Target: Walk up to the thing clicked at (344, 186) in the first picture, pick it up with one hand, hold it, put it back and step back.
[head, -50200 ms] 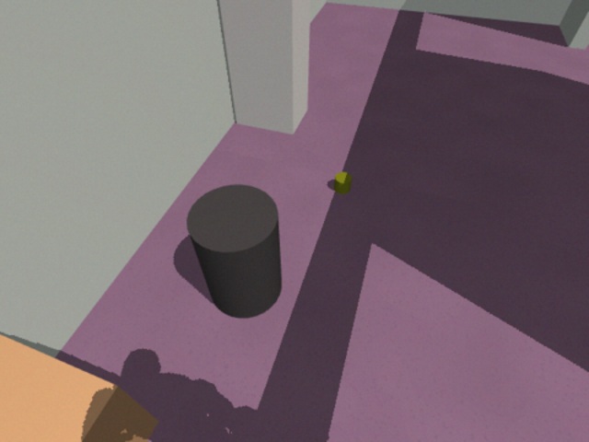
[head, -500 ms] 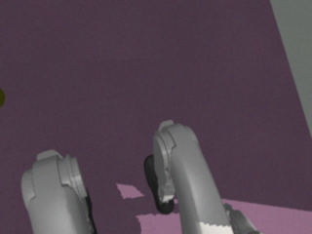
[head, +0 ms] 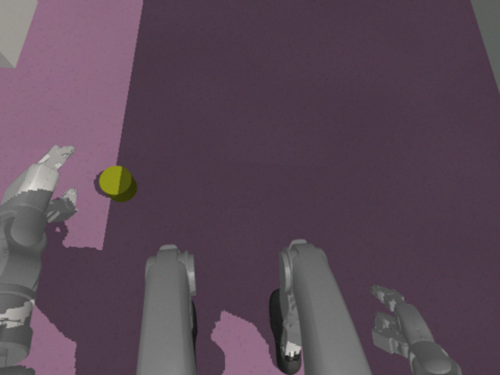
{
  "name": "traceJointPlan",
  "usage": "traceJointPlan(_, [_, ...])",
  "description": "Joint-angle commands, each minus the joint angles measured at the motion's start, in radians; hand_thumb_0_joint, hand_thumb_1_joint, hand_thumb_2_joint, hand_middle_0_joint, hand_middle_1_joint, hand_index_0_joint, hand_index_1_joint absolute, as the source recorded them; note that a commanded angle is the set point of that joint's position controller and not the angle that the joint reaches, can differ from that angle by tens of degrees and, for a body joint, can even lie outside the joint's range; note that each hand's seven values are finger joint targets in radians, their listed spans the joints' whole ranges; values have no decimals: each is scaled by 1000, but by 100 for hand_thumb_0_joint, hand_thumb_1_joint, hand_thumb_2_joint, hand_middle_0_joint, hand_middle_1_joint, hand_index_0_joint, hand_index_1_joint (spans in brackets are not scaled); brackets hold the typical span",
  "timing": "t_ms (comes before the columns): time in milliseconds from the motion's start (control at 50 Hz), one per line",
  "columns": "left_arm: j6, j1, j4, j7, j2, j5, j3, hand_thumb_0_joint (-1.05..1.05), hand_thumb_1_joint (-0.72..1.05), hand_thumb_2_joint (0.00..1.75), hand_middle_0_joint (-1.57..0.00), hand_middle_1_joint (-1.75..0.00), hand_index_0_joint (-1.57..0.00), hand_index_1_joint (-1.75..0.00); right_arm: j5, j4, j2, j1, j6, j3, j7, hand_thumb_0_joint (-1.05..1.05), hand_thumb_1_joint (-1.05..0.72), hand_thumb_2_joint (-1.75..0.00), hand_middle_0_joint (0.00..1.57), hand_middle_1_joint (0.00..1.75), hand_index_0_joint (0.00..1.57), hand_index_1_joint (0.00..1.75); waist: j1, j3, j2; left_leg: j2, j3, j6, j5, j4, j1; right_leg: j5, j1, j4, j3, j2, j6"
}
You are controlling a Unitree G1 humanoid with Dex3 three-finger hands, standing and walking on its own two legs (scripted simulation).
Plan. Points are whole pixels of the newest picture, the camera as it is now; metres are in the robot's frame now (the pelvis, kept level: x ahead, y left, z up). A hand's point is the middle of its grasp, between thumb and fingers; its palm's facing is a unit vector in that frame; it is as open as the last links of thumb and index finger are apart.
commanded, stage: home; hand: left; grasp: from above
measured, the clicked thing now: (119, 184) +0.52 +0.32 -0.43
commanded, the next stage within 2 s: none
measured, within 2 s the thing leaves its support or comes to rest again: neither
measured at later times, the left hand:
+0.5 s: hand (47, 266) +0.26 +0.22 +0.10, palm faces +0.13 -0.96 -0.26, open 7.4 cm
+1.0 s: hand out of the picture +0.21 +0.19 +0.20, palm faces +0.18 -0.97 -0.19, open 7.4 cm
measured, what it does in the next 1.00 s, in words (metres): rises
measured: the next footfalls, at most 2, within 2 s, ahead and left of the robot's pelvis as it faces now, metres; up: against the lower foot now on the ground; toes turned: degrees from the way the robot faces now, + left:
none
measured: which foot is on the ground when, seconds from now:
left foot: down 0.00-1.00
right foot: down 0.00-1.00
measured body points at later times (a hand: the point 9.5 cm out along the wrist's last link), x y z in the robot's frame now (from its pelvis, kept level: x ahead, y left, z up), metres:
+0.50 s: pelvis +0.05 -0.01 +0.18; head +0.13 +0.03 +0.62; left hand +0.25 +0.27 +0.12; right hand +0.23 -0.23 +0.10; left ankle +0.08 +0.12 -0.43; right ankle +0.10 -0.15 -0.43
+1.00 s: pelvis +0.07 -0.01 +0.25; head +0.09 +0.00 +0.70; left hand +0.20 +0.24 +0.22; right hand +0.27 -0.22 +0.19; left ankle +0.08 +0.12 -0.43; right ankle +0.10 -0.15 -0.43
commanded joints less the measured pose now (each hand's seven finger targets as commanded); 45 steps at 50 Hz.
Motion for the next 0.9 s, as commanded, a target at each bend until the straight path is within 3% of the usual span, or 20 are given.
traceJointPlan(0, [33, -108, -292, 50, 167, -121, 82, 0, 81, 85, -19, -29, -19, -29, 17, -98, -174, 78, -59, -74, -36, 0, -90, -90, 20, 30, 20, 30, 1, -521, 206, 1, -13, 20, -3, -435, 610, 86, 332, -303, -33, 24, -72])
traceJointPlan(40, [68, -29, -321, 58, 88, -175, 46, 0, 88, 89, -20, -30, -20, -30, 23, -112, -158, 59, -77, -74, -47, 0, -90, -90, 20, 30, 20, 30, -16, -481, 165, -4, -1, 20, -6, -471, 637, 76, 381, -371, -21, 23, -71])
traceJointPlan(80, [99, 6, -383, 72, 82, -223, 66, 0, 90, 90, -20, -30, -20, -30, 26, -117, -155, 46, -92, -71, -61, 0, -90, -90, 20, 30, 20, 30, 2, -507, 188, -6, -3, 16, 8, -514, 706, 86, 434, -406, -10, 21, -72])
traceJointPlan(100, [118, 56, -381, 79, 61, -242, 57, 0, 90, 90, -20, -30, -20, -30, 29, -120, -147, 41, -99, -68, -67, 0, -90, -90, 20, 30, 20, 30, 5, -485, 182, -7, 5, 13, 36, -529, 728, 101, 458, -432, -7, 20, -72])
traceJointPlan(180, [184, 166, -445, 100, -1, -341, 56, 0, 90, 90, -20, -30, -20, -30, 32, -136, -128, 27, -124, -55, -92, 0, -90, -90, 20, 30, 20, 30, 0, -445, 142, -10, 5, 13, 65, -613, 810, 123, 573, -531, 6, 17, -70])
traceJointPlan(220, [213, 205, -498, 111, -16, -377, 60, 0, 90, 90, -20, -30, -20, -30, 34, -147, -118, 27, -138, -51, -107, 0, -90, -90, 20, 30, 20, 30, 7, -450, 137, -12, 8, 12, 69, -658, 866, 129, 640, -587, 12, 18, -70])
traceJointPlan(280, [254, 285, -537, 123, -96, -424, 28, 0, 90, 90, -20, -30, -20, -30, 35, -146, -99, 45, -163, -36, -133, 0, -90, -90, 20, 30, 20, 30, -7, -397, 119, -10, 3, 10, 80, -739, 936, 144, 725, -669, 16, 16, -67])
traceJointPlan(300, [270, 315, -541, 128, -96, -441, 40, 0, 90, 90, -20, -30, -20, -30, 36, -146, -96, 50, -170, -29, -142, 0, -90, -90, 20, 30, 20, 30, 8, -380, 125, -8, -8, 7, 76, -771, 969, 144, 745, -688, 15, 17, -65])
traceJointPlan(400, [323, 455, -600, 142, -182, -507, 26, 0, 90, 90, -20, -30, -20, -30, 37, -145, -76, 92, -215, -8, -195, 0, -90, -90, 20, 30, 20, 30, 7, -324, 112, -9, 7, 1, 218, -872, 1100, 248, 899, -805, 8, 20, -65])
traceJointPlan(520, [359, 618, -693, 136, -245, -546, 6, 0, 90, 90, -20, -30, -20, -30, 28, -169, -56, 131, -259, 2, -237, 0, -90, -90, 20, 30, 20, 30, 24, -224, 86, -21, 38, 5, 279, -993, 1198, 303, 1068, -953, 0, 25, -59])
traceJointPlan(660, [386, 802, -807, 127, -293, -540, -29, 0, 90, 90, -20, -30, -20, -30, 18, -199, -41, 141, -295, -3, -256, 0, -90, -90, 20, 30, 20, 30, 40, -133, 59, -31, 60, 7, 337, -1090, 1280, 341, 1184, -1065, -14, 32, -57])
traceJointPlan(800, [392, 830, -849, 101, -310, -532, -53, 0, 90, 90, -20, -30, -20, -30, 7, -206, -50, 121, -324, -12, -259, 0, -90, -90, 20, 30, 20, 30, 33, -28, 7, -33, 71, 12, 275, -1141, 1297, 274, 1187, -1122, -28, 31, -48])
traceJointPlan(880, [383, 811, -838, 87, -305, -528, -46, 0, 90, 90, -20, -30, -20, -30, 2, -195, -55, 122, -342, -19, -258, 0, -90, -90, 20, 30, 20, 30, 31, -40, 14, -33, 72, 10, 299, -1139, 1318, 291, 1194, -1114, -25, 28, -49])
